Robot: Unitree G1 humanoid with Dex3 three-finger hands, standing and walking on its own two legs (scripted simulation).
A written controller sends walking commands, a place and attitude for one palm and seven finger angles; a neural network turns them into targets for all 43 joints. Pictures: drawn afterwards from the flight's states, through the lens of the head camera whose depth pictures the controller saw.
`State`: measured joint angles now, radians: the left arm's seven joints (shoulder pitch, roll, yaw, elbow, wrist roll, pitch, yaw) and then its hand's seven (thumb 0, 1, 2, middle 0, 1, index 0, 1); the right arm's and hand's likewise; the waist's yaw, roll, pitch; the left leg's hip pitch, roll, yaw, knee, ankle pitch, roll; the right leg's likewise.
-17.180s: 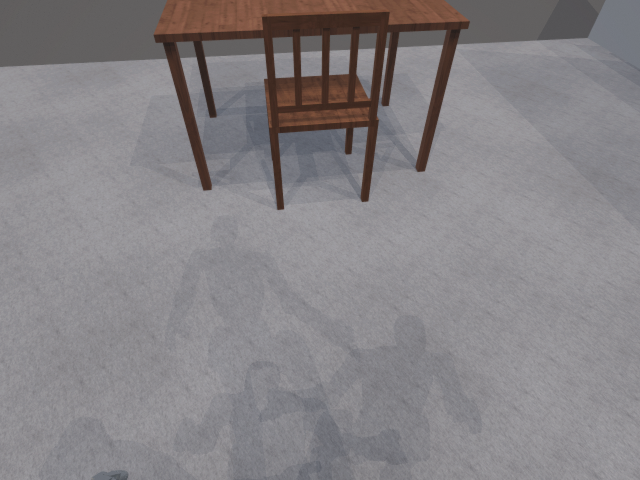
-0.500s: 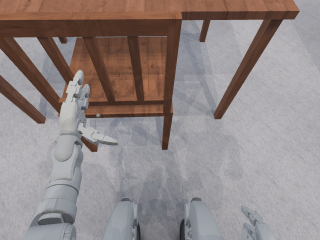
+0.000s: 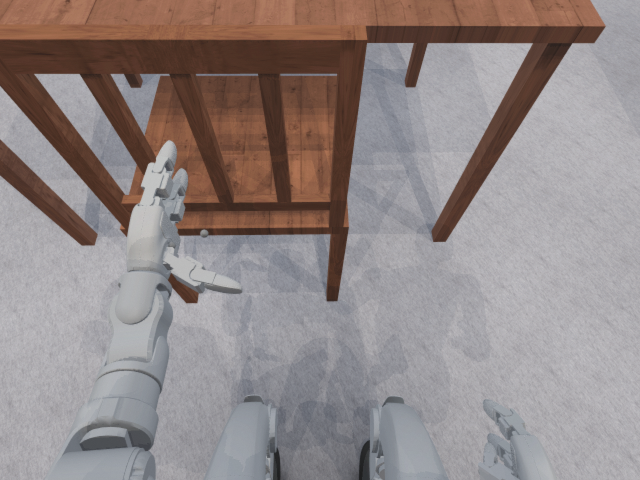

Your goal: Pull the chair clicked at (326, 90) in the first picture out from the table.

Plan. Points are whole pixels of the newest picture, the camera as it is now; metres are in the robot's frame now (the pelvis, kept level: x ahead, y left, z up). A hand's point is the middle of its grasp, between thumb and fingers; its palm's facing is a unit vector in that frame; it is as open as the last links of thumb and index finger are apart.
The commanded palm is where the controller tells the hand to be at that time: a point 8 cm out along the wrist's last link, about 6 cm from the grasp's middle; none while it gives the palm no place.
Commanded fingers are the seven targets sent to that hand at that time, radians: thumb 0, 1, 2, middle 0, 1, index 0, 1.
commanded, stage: push the fingers through the gap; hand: left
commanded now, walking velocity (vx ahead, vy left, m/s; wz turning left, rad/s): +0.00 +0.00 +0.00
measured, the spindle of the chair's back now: (208, 146) +0.56 +0.18 +0.01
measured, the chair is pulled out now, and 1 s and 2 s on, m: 0.00 0.00 0.00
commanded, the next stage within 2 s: hook a spindle and tug to test in 1.52 s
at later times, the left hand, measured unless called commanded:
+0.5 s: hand (209, 192) +0.46 +0.16 +0.03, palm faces +0.02 -1.00 -0.03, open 17.0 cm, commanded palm +0.44 +0.21 +0.03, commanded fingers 0.00 -0.50 0.30 -0.06 -0.08 -0.06 -0.08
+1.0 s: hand (210, 166) +0.50 +0.16 +0.04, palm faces +0.03 -1.00 -0.04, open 17.0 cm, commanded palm +0.48 +0.21 +0.03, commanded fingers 0.00 -0.50 0.30 -0.06 -0.08 -0.06 -0.08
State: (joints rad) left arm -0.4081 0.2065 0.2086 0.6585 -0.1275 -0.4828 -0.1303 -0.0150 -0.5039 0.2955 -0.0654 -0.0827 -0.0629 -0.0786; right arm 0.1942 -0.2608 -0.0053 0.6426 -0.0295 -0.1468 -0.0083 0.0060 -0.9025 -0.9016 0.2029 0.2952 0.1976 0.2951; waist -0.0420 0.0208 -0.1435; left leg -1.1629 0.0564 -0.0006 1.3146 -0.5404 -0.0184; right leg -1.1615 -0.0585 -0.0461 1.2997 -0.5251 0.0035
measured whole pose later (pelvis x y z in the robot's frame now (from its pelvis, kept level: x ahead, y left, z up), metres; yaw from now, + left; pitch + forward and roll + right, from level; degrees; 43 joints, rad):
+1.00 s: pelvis -0.01 +0.01 -0.01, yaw -1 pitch +26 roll -2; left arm -0.85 0.36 0.37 1.09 -0.04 -0.50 -0.11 -0.02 -0.50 0.30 -0.07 -0.08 -0.06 -0.08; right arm 0.28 -0.27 0.00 0.68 -0.06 -0.08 0.03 0.00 -0.90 -0.90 0.20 0.30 0.20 0.30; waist -0.14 0.03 -0.15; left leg -1.28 0.06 0.00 1.36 -0.54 -0.01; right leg -1.27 -0.05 -0.04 1.32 -0.51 0.01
